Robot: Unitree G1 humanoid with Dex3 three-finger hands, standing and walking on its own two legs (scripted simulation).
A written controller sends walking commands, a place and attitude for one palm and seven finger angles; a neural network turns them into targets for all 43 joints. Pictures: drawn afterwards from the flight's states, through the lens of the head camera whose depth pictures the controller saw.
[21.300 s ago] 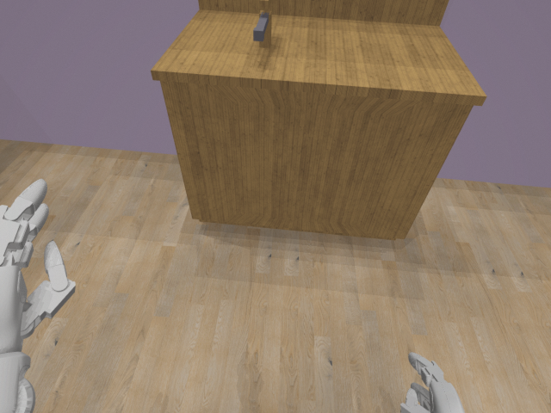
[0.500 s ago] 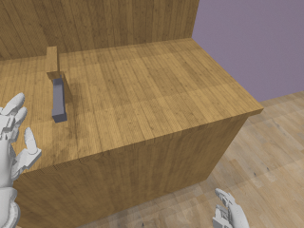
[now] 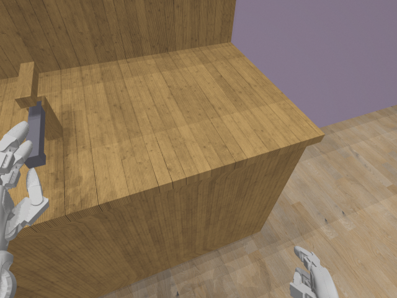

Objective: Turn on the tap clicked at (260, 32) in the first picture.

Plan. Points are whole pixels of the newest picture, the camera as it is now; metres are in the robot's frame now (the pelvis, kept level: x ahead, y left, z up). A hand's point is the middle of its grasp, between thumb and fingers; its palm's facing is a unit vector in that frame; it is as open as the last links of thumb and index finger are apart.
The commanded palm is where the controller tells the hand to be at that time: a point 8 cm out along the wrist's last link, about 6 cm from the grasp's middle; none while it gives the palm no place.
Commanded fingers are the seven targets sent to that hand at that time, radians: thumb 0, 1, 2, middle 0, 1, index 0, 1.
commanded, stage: shuffle to correct the standing spot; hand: left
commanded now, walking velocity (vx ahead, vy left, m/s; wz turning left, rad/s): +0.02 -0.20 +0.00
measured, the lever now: (34, 157) +0.32 +0.33 +0.12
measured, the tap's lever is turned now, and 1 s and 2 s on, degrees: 0 0 0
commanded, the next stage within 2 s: come to a stop and stand still in 0.34 s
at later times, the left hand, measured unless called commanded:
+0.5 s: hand (46, 204) +0.21 +0.23 +0.17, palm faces +0.36 -0.84 -0.42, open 7.4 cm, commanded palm +0.15 +0.27 +0.18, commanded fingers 0.00 0.90 0.90 -0.20 -0.30 -0.20 -0.30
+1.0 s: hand out of the picture +0.18 +0.28 +0.17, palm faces +0.43 -0.84 -0.33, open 7.4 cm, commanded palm +0.12 +0.30 +0.18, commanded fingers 0.00 0.90 0.90 -0.20 -0.30 -0.20 -0.30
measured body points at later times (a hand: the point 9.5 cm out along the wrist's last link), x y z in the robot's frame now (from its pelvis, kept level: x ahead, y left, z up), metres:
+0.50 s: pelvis +0.00 -0.02 +0.00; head +0.01 -0.01 +0.45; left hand +0.19 +0.27 +0.19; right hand +0.17 -0.24 -0.08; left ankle +0.00 +0.14 -0.73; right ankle +0.01 -0.05 -0.73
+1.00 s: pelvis -0.05 +0.03 +0.01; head -0.04 +0.04 +0.46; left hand +0.15 +0.33 +0.19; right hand +0.11 -0.21 -0.07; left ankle +0.00 +0.10 -0.73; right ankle +0.01 -0.05 -0.73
